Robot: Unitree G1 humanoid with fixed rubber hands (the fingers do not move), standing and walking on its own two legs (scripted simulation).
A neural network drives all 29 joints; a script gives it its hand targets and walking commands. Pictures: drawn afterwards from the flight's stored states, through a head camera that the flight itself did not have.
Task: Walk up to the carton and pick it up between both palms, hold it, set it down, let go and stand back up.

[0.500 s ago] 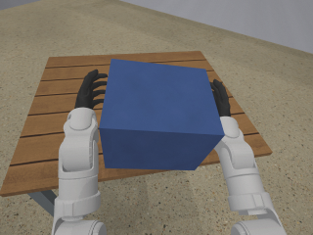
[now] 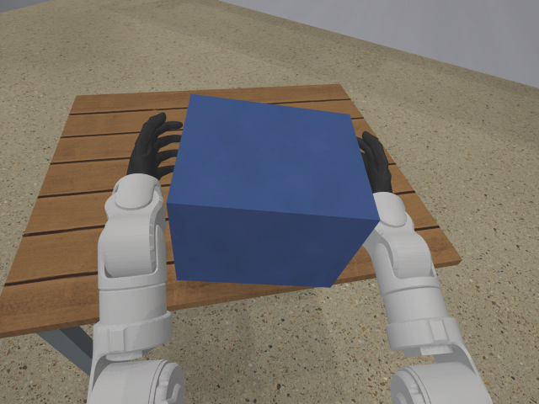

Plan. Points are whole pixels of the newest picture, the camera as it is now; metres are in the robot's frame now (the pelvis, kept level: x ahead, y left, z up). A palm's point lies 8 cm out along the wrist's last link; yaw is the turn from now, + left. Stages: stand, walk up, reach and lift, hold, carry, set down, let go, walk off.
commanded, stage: hold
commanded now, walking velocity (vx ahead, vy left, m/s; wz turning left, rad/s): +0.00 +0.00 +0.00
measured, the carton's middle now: (264, 196) +0.35 +0.00 +0.15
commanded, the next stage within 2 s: none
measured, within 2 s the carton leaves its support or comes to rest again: neither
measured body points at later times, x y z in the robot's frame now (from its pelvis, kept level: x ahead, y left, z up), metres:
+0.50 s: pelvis -0.01 +0.01 +0.00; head +0.00 +0.05 +0.45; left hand +0.37 +0.17 +0.18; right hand +0.37 -0.14 +0.16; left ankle +0.02 +0.11 -0.75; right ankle +0.04 -0.09 -0.75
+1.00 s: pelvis +0.00 +0.01 +0.00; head -0.01 +0.05 +0.45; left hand +0.37 +0.18 +0.19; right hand +0.38 -0.13 +0.17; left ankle +0.02 +0.11 -0.75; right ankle +0.04 -0.09 -0.75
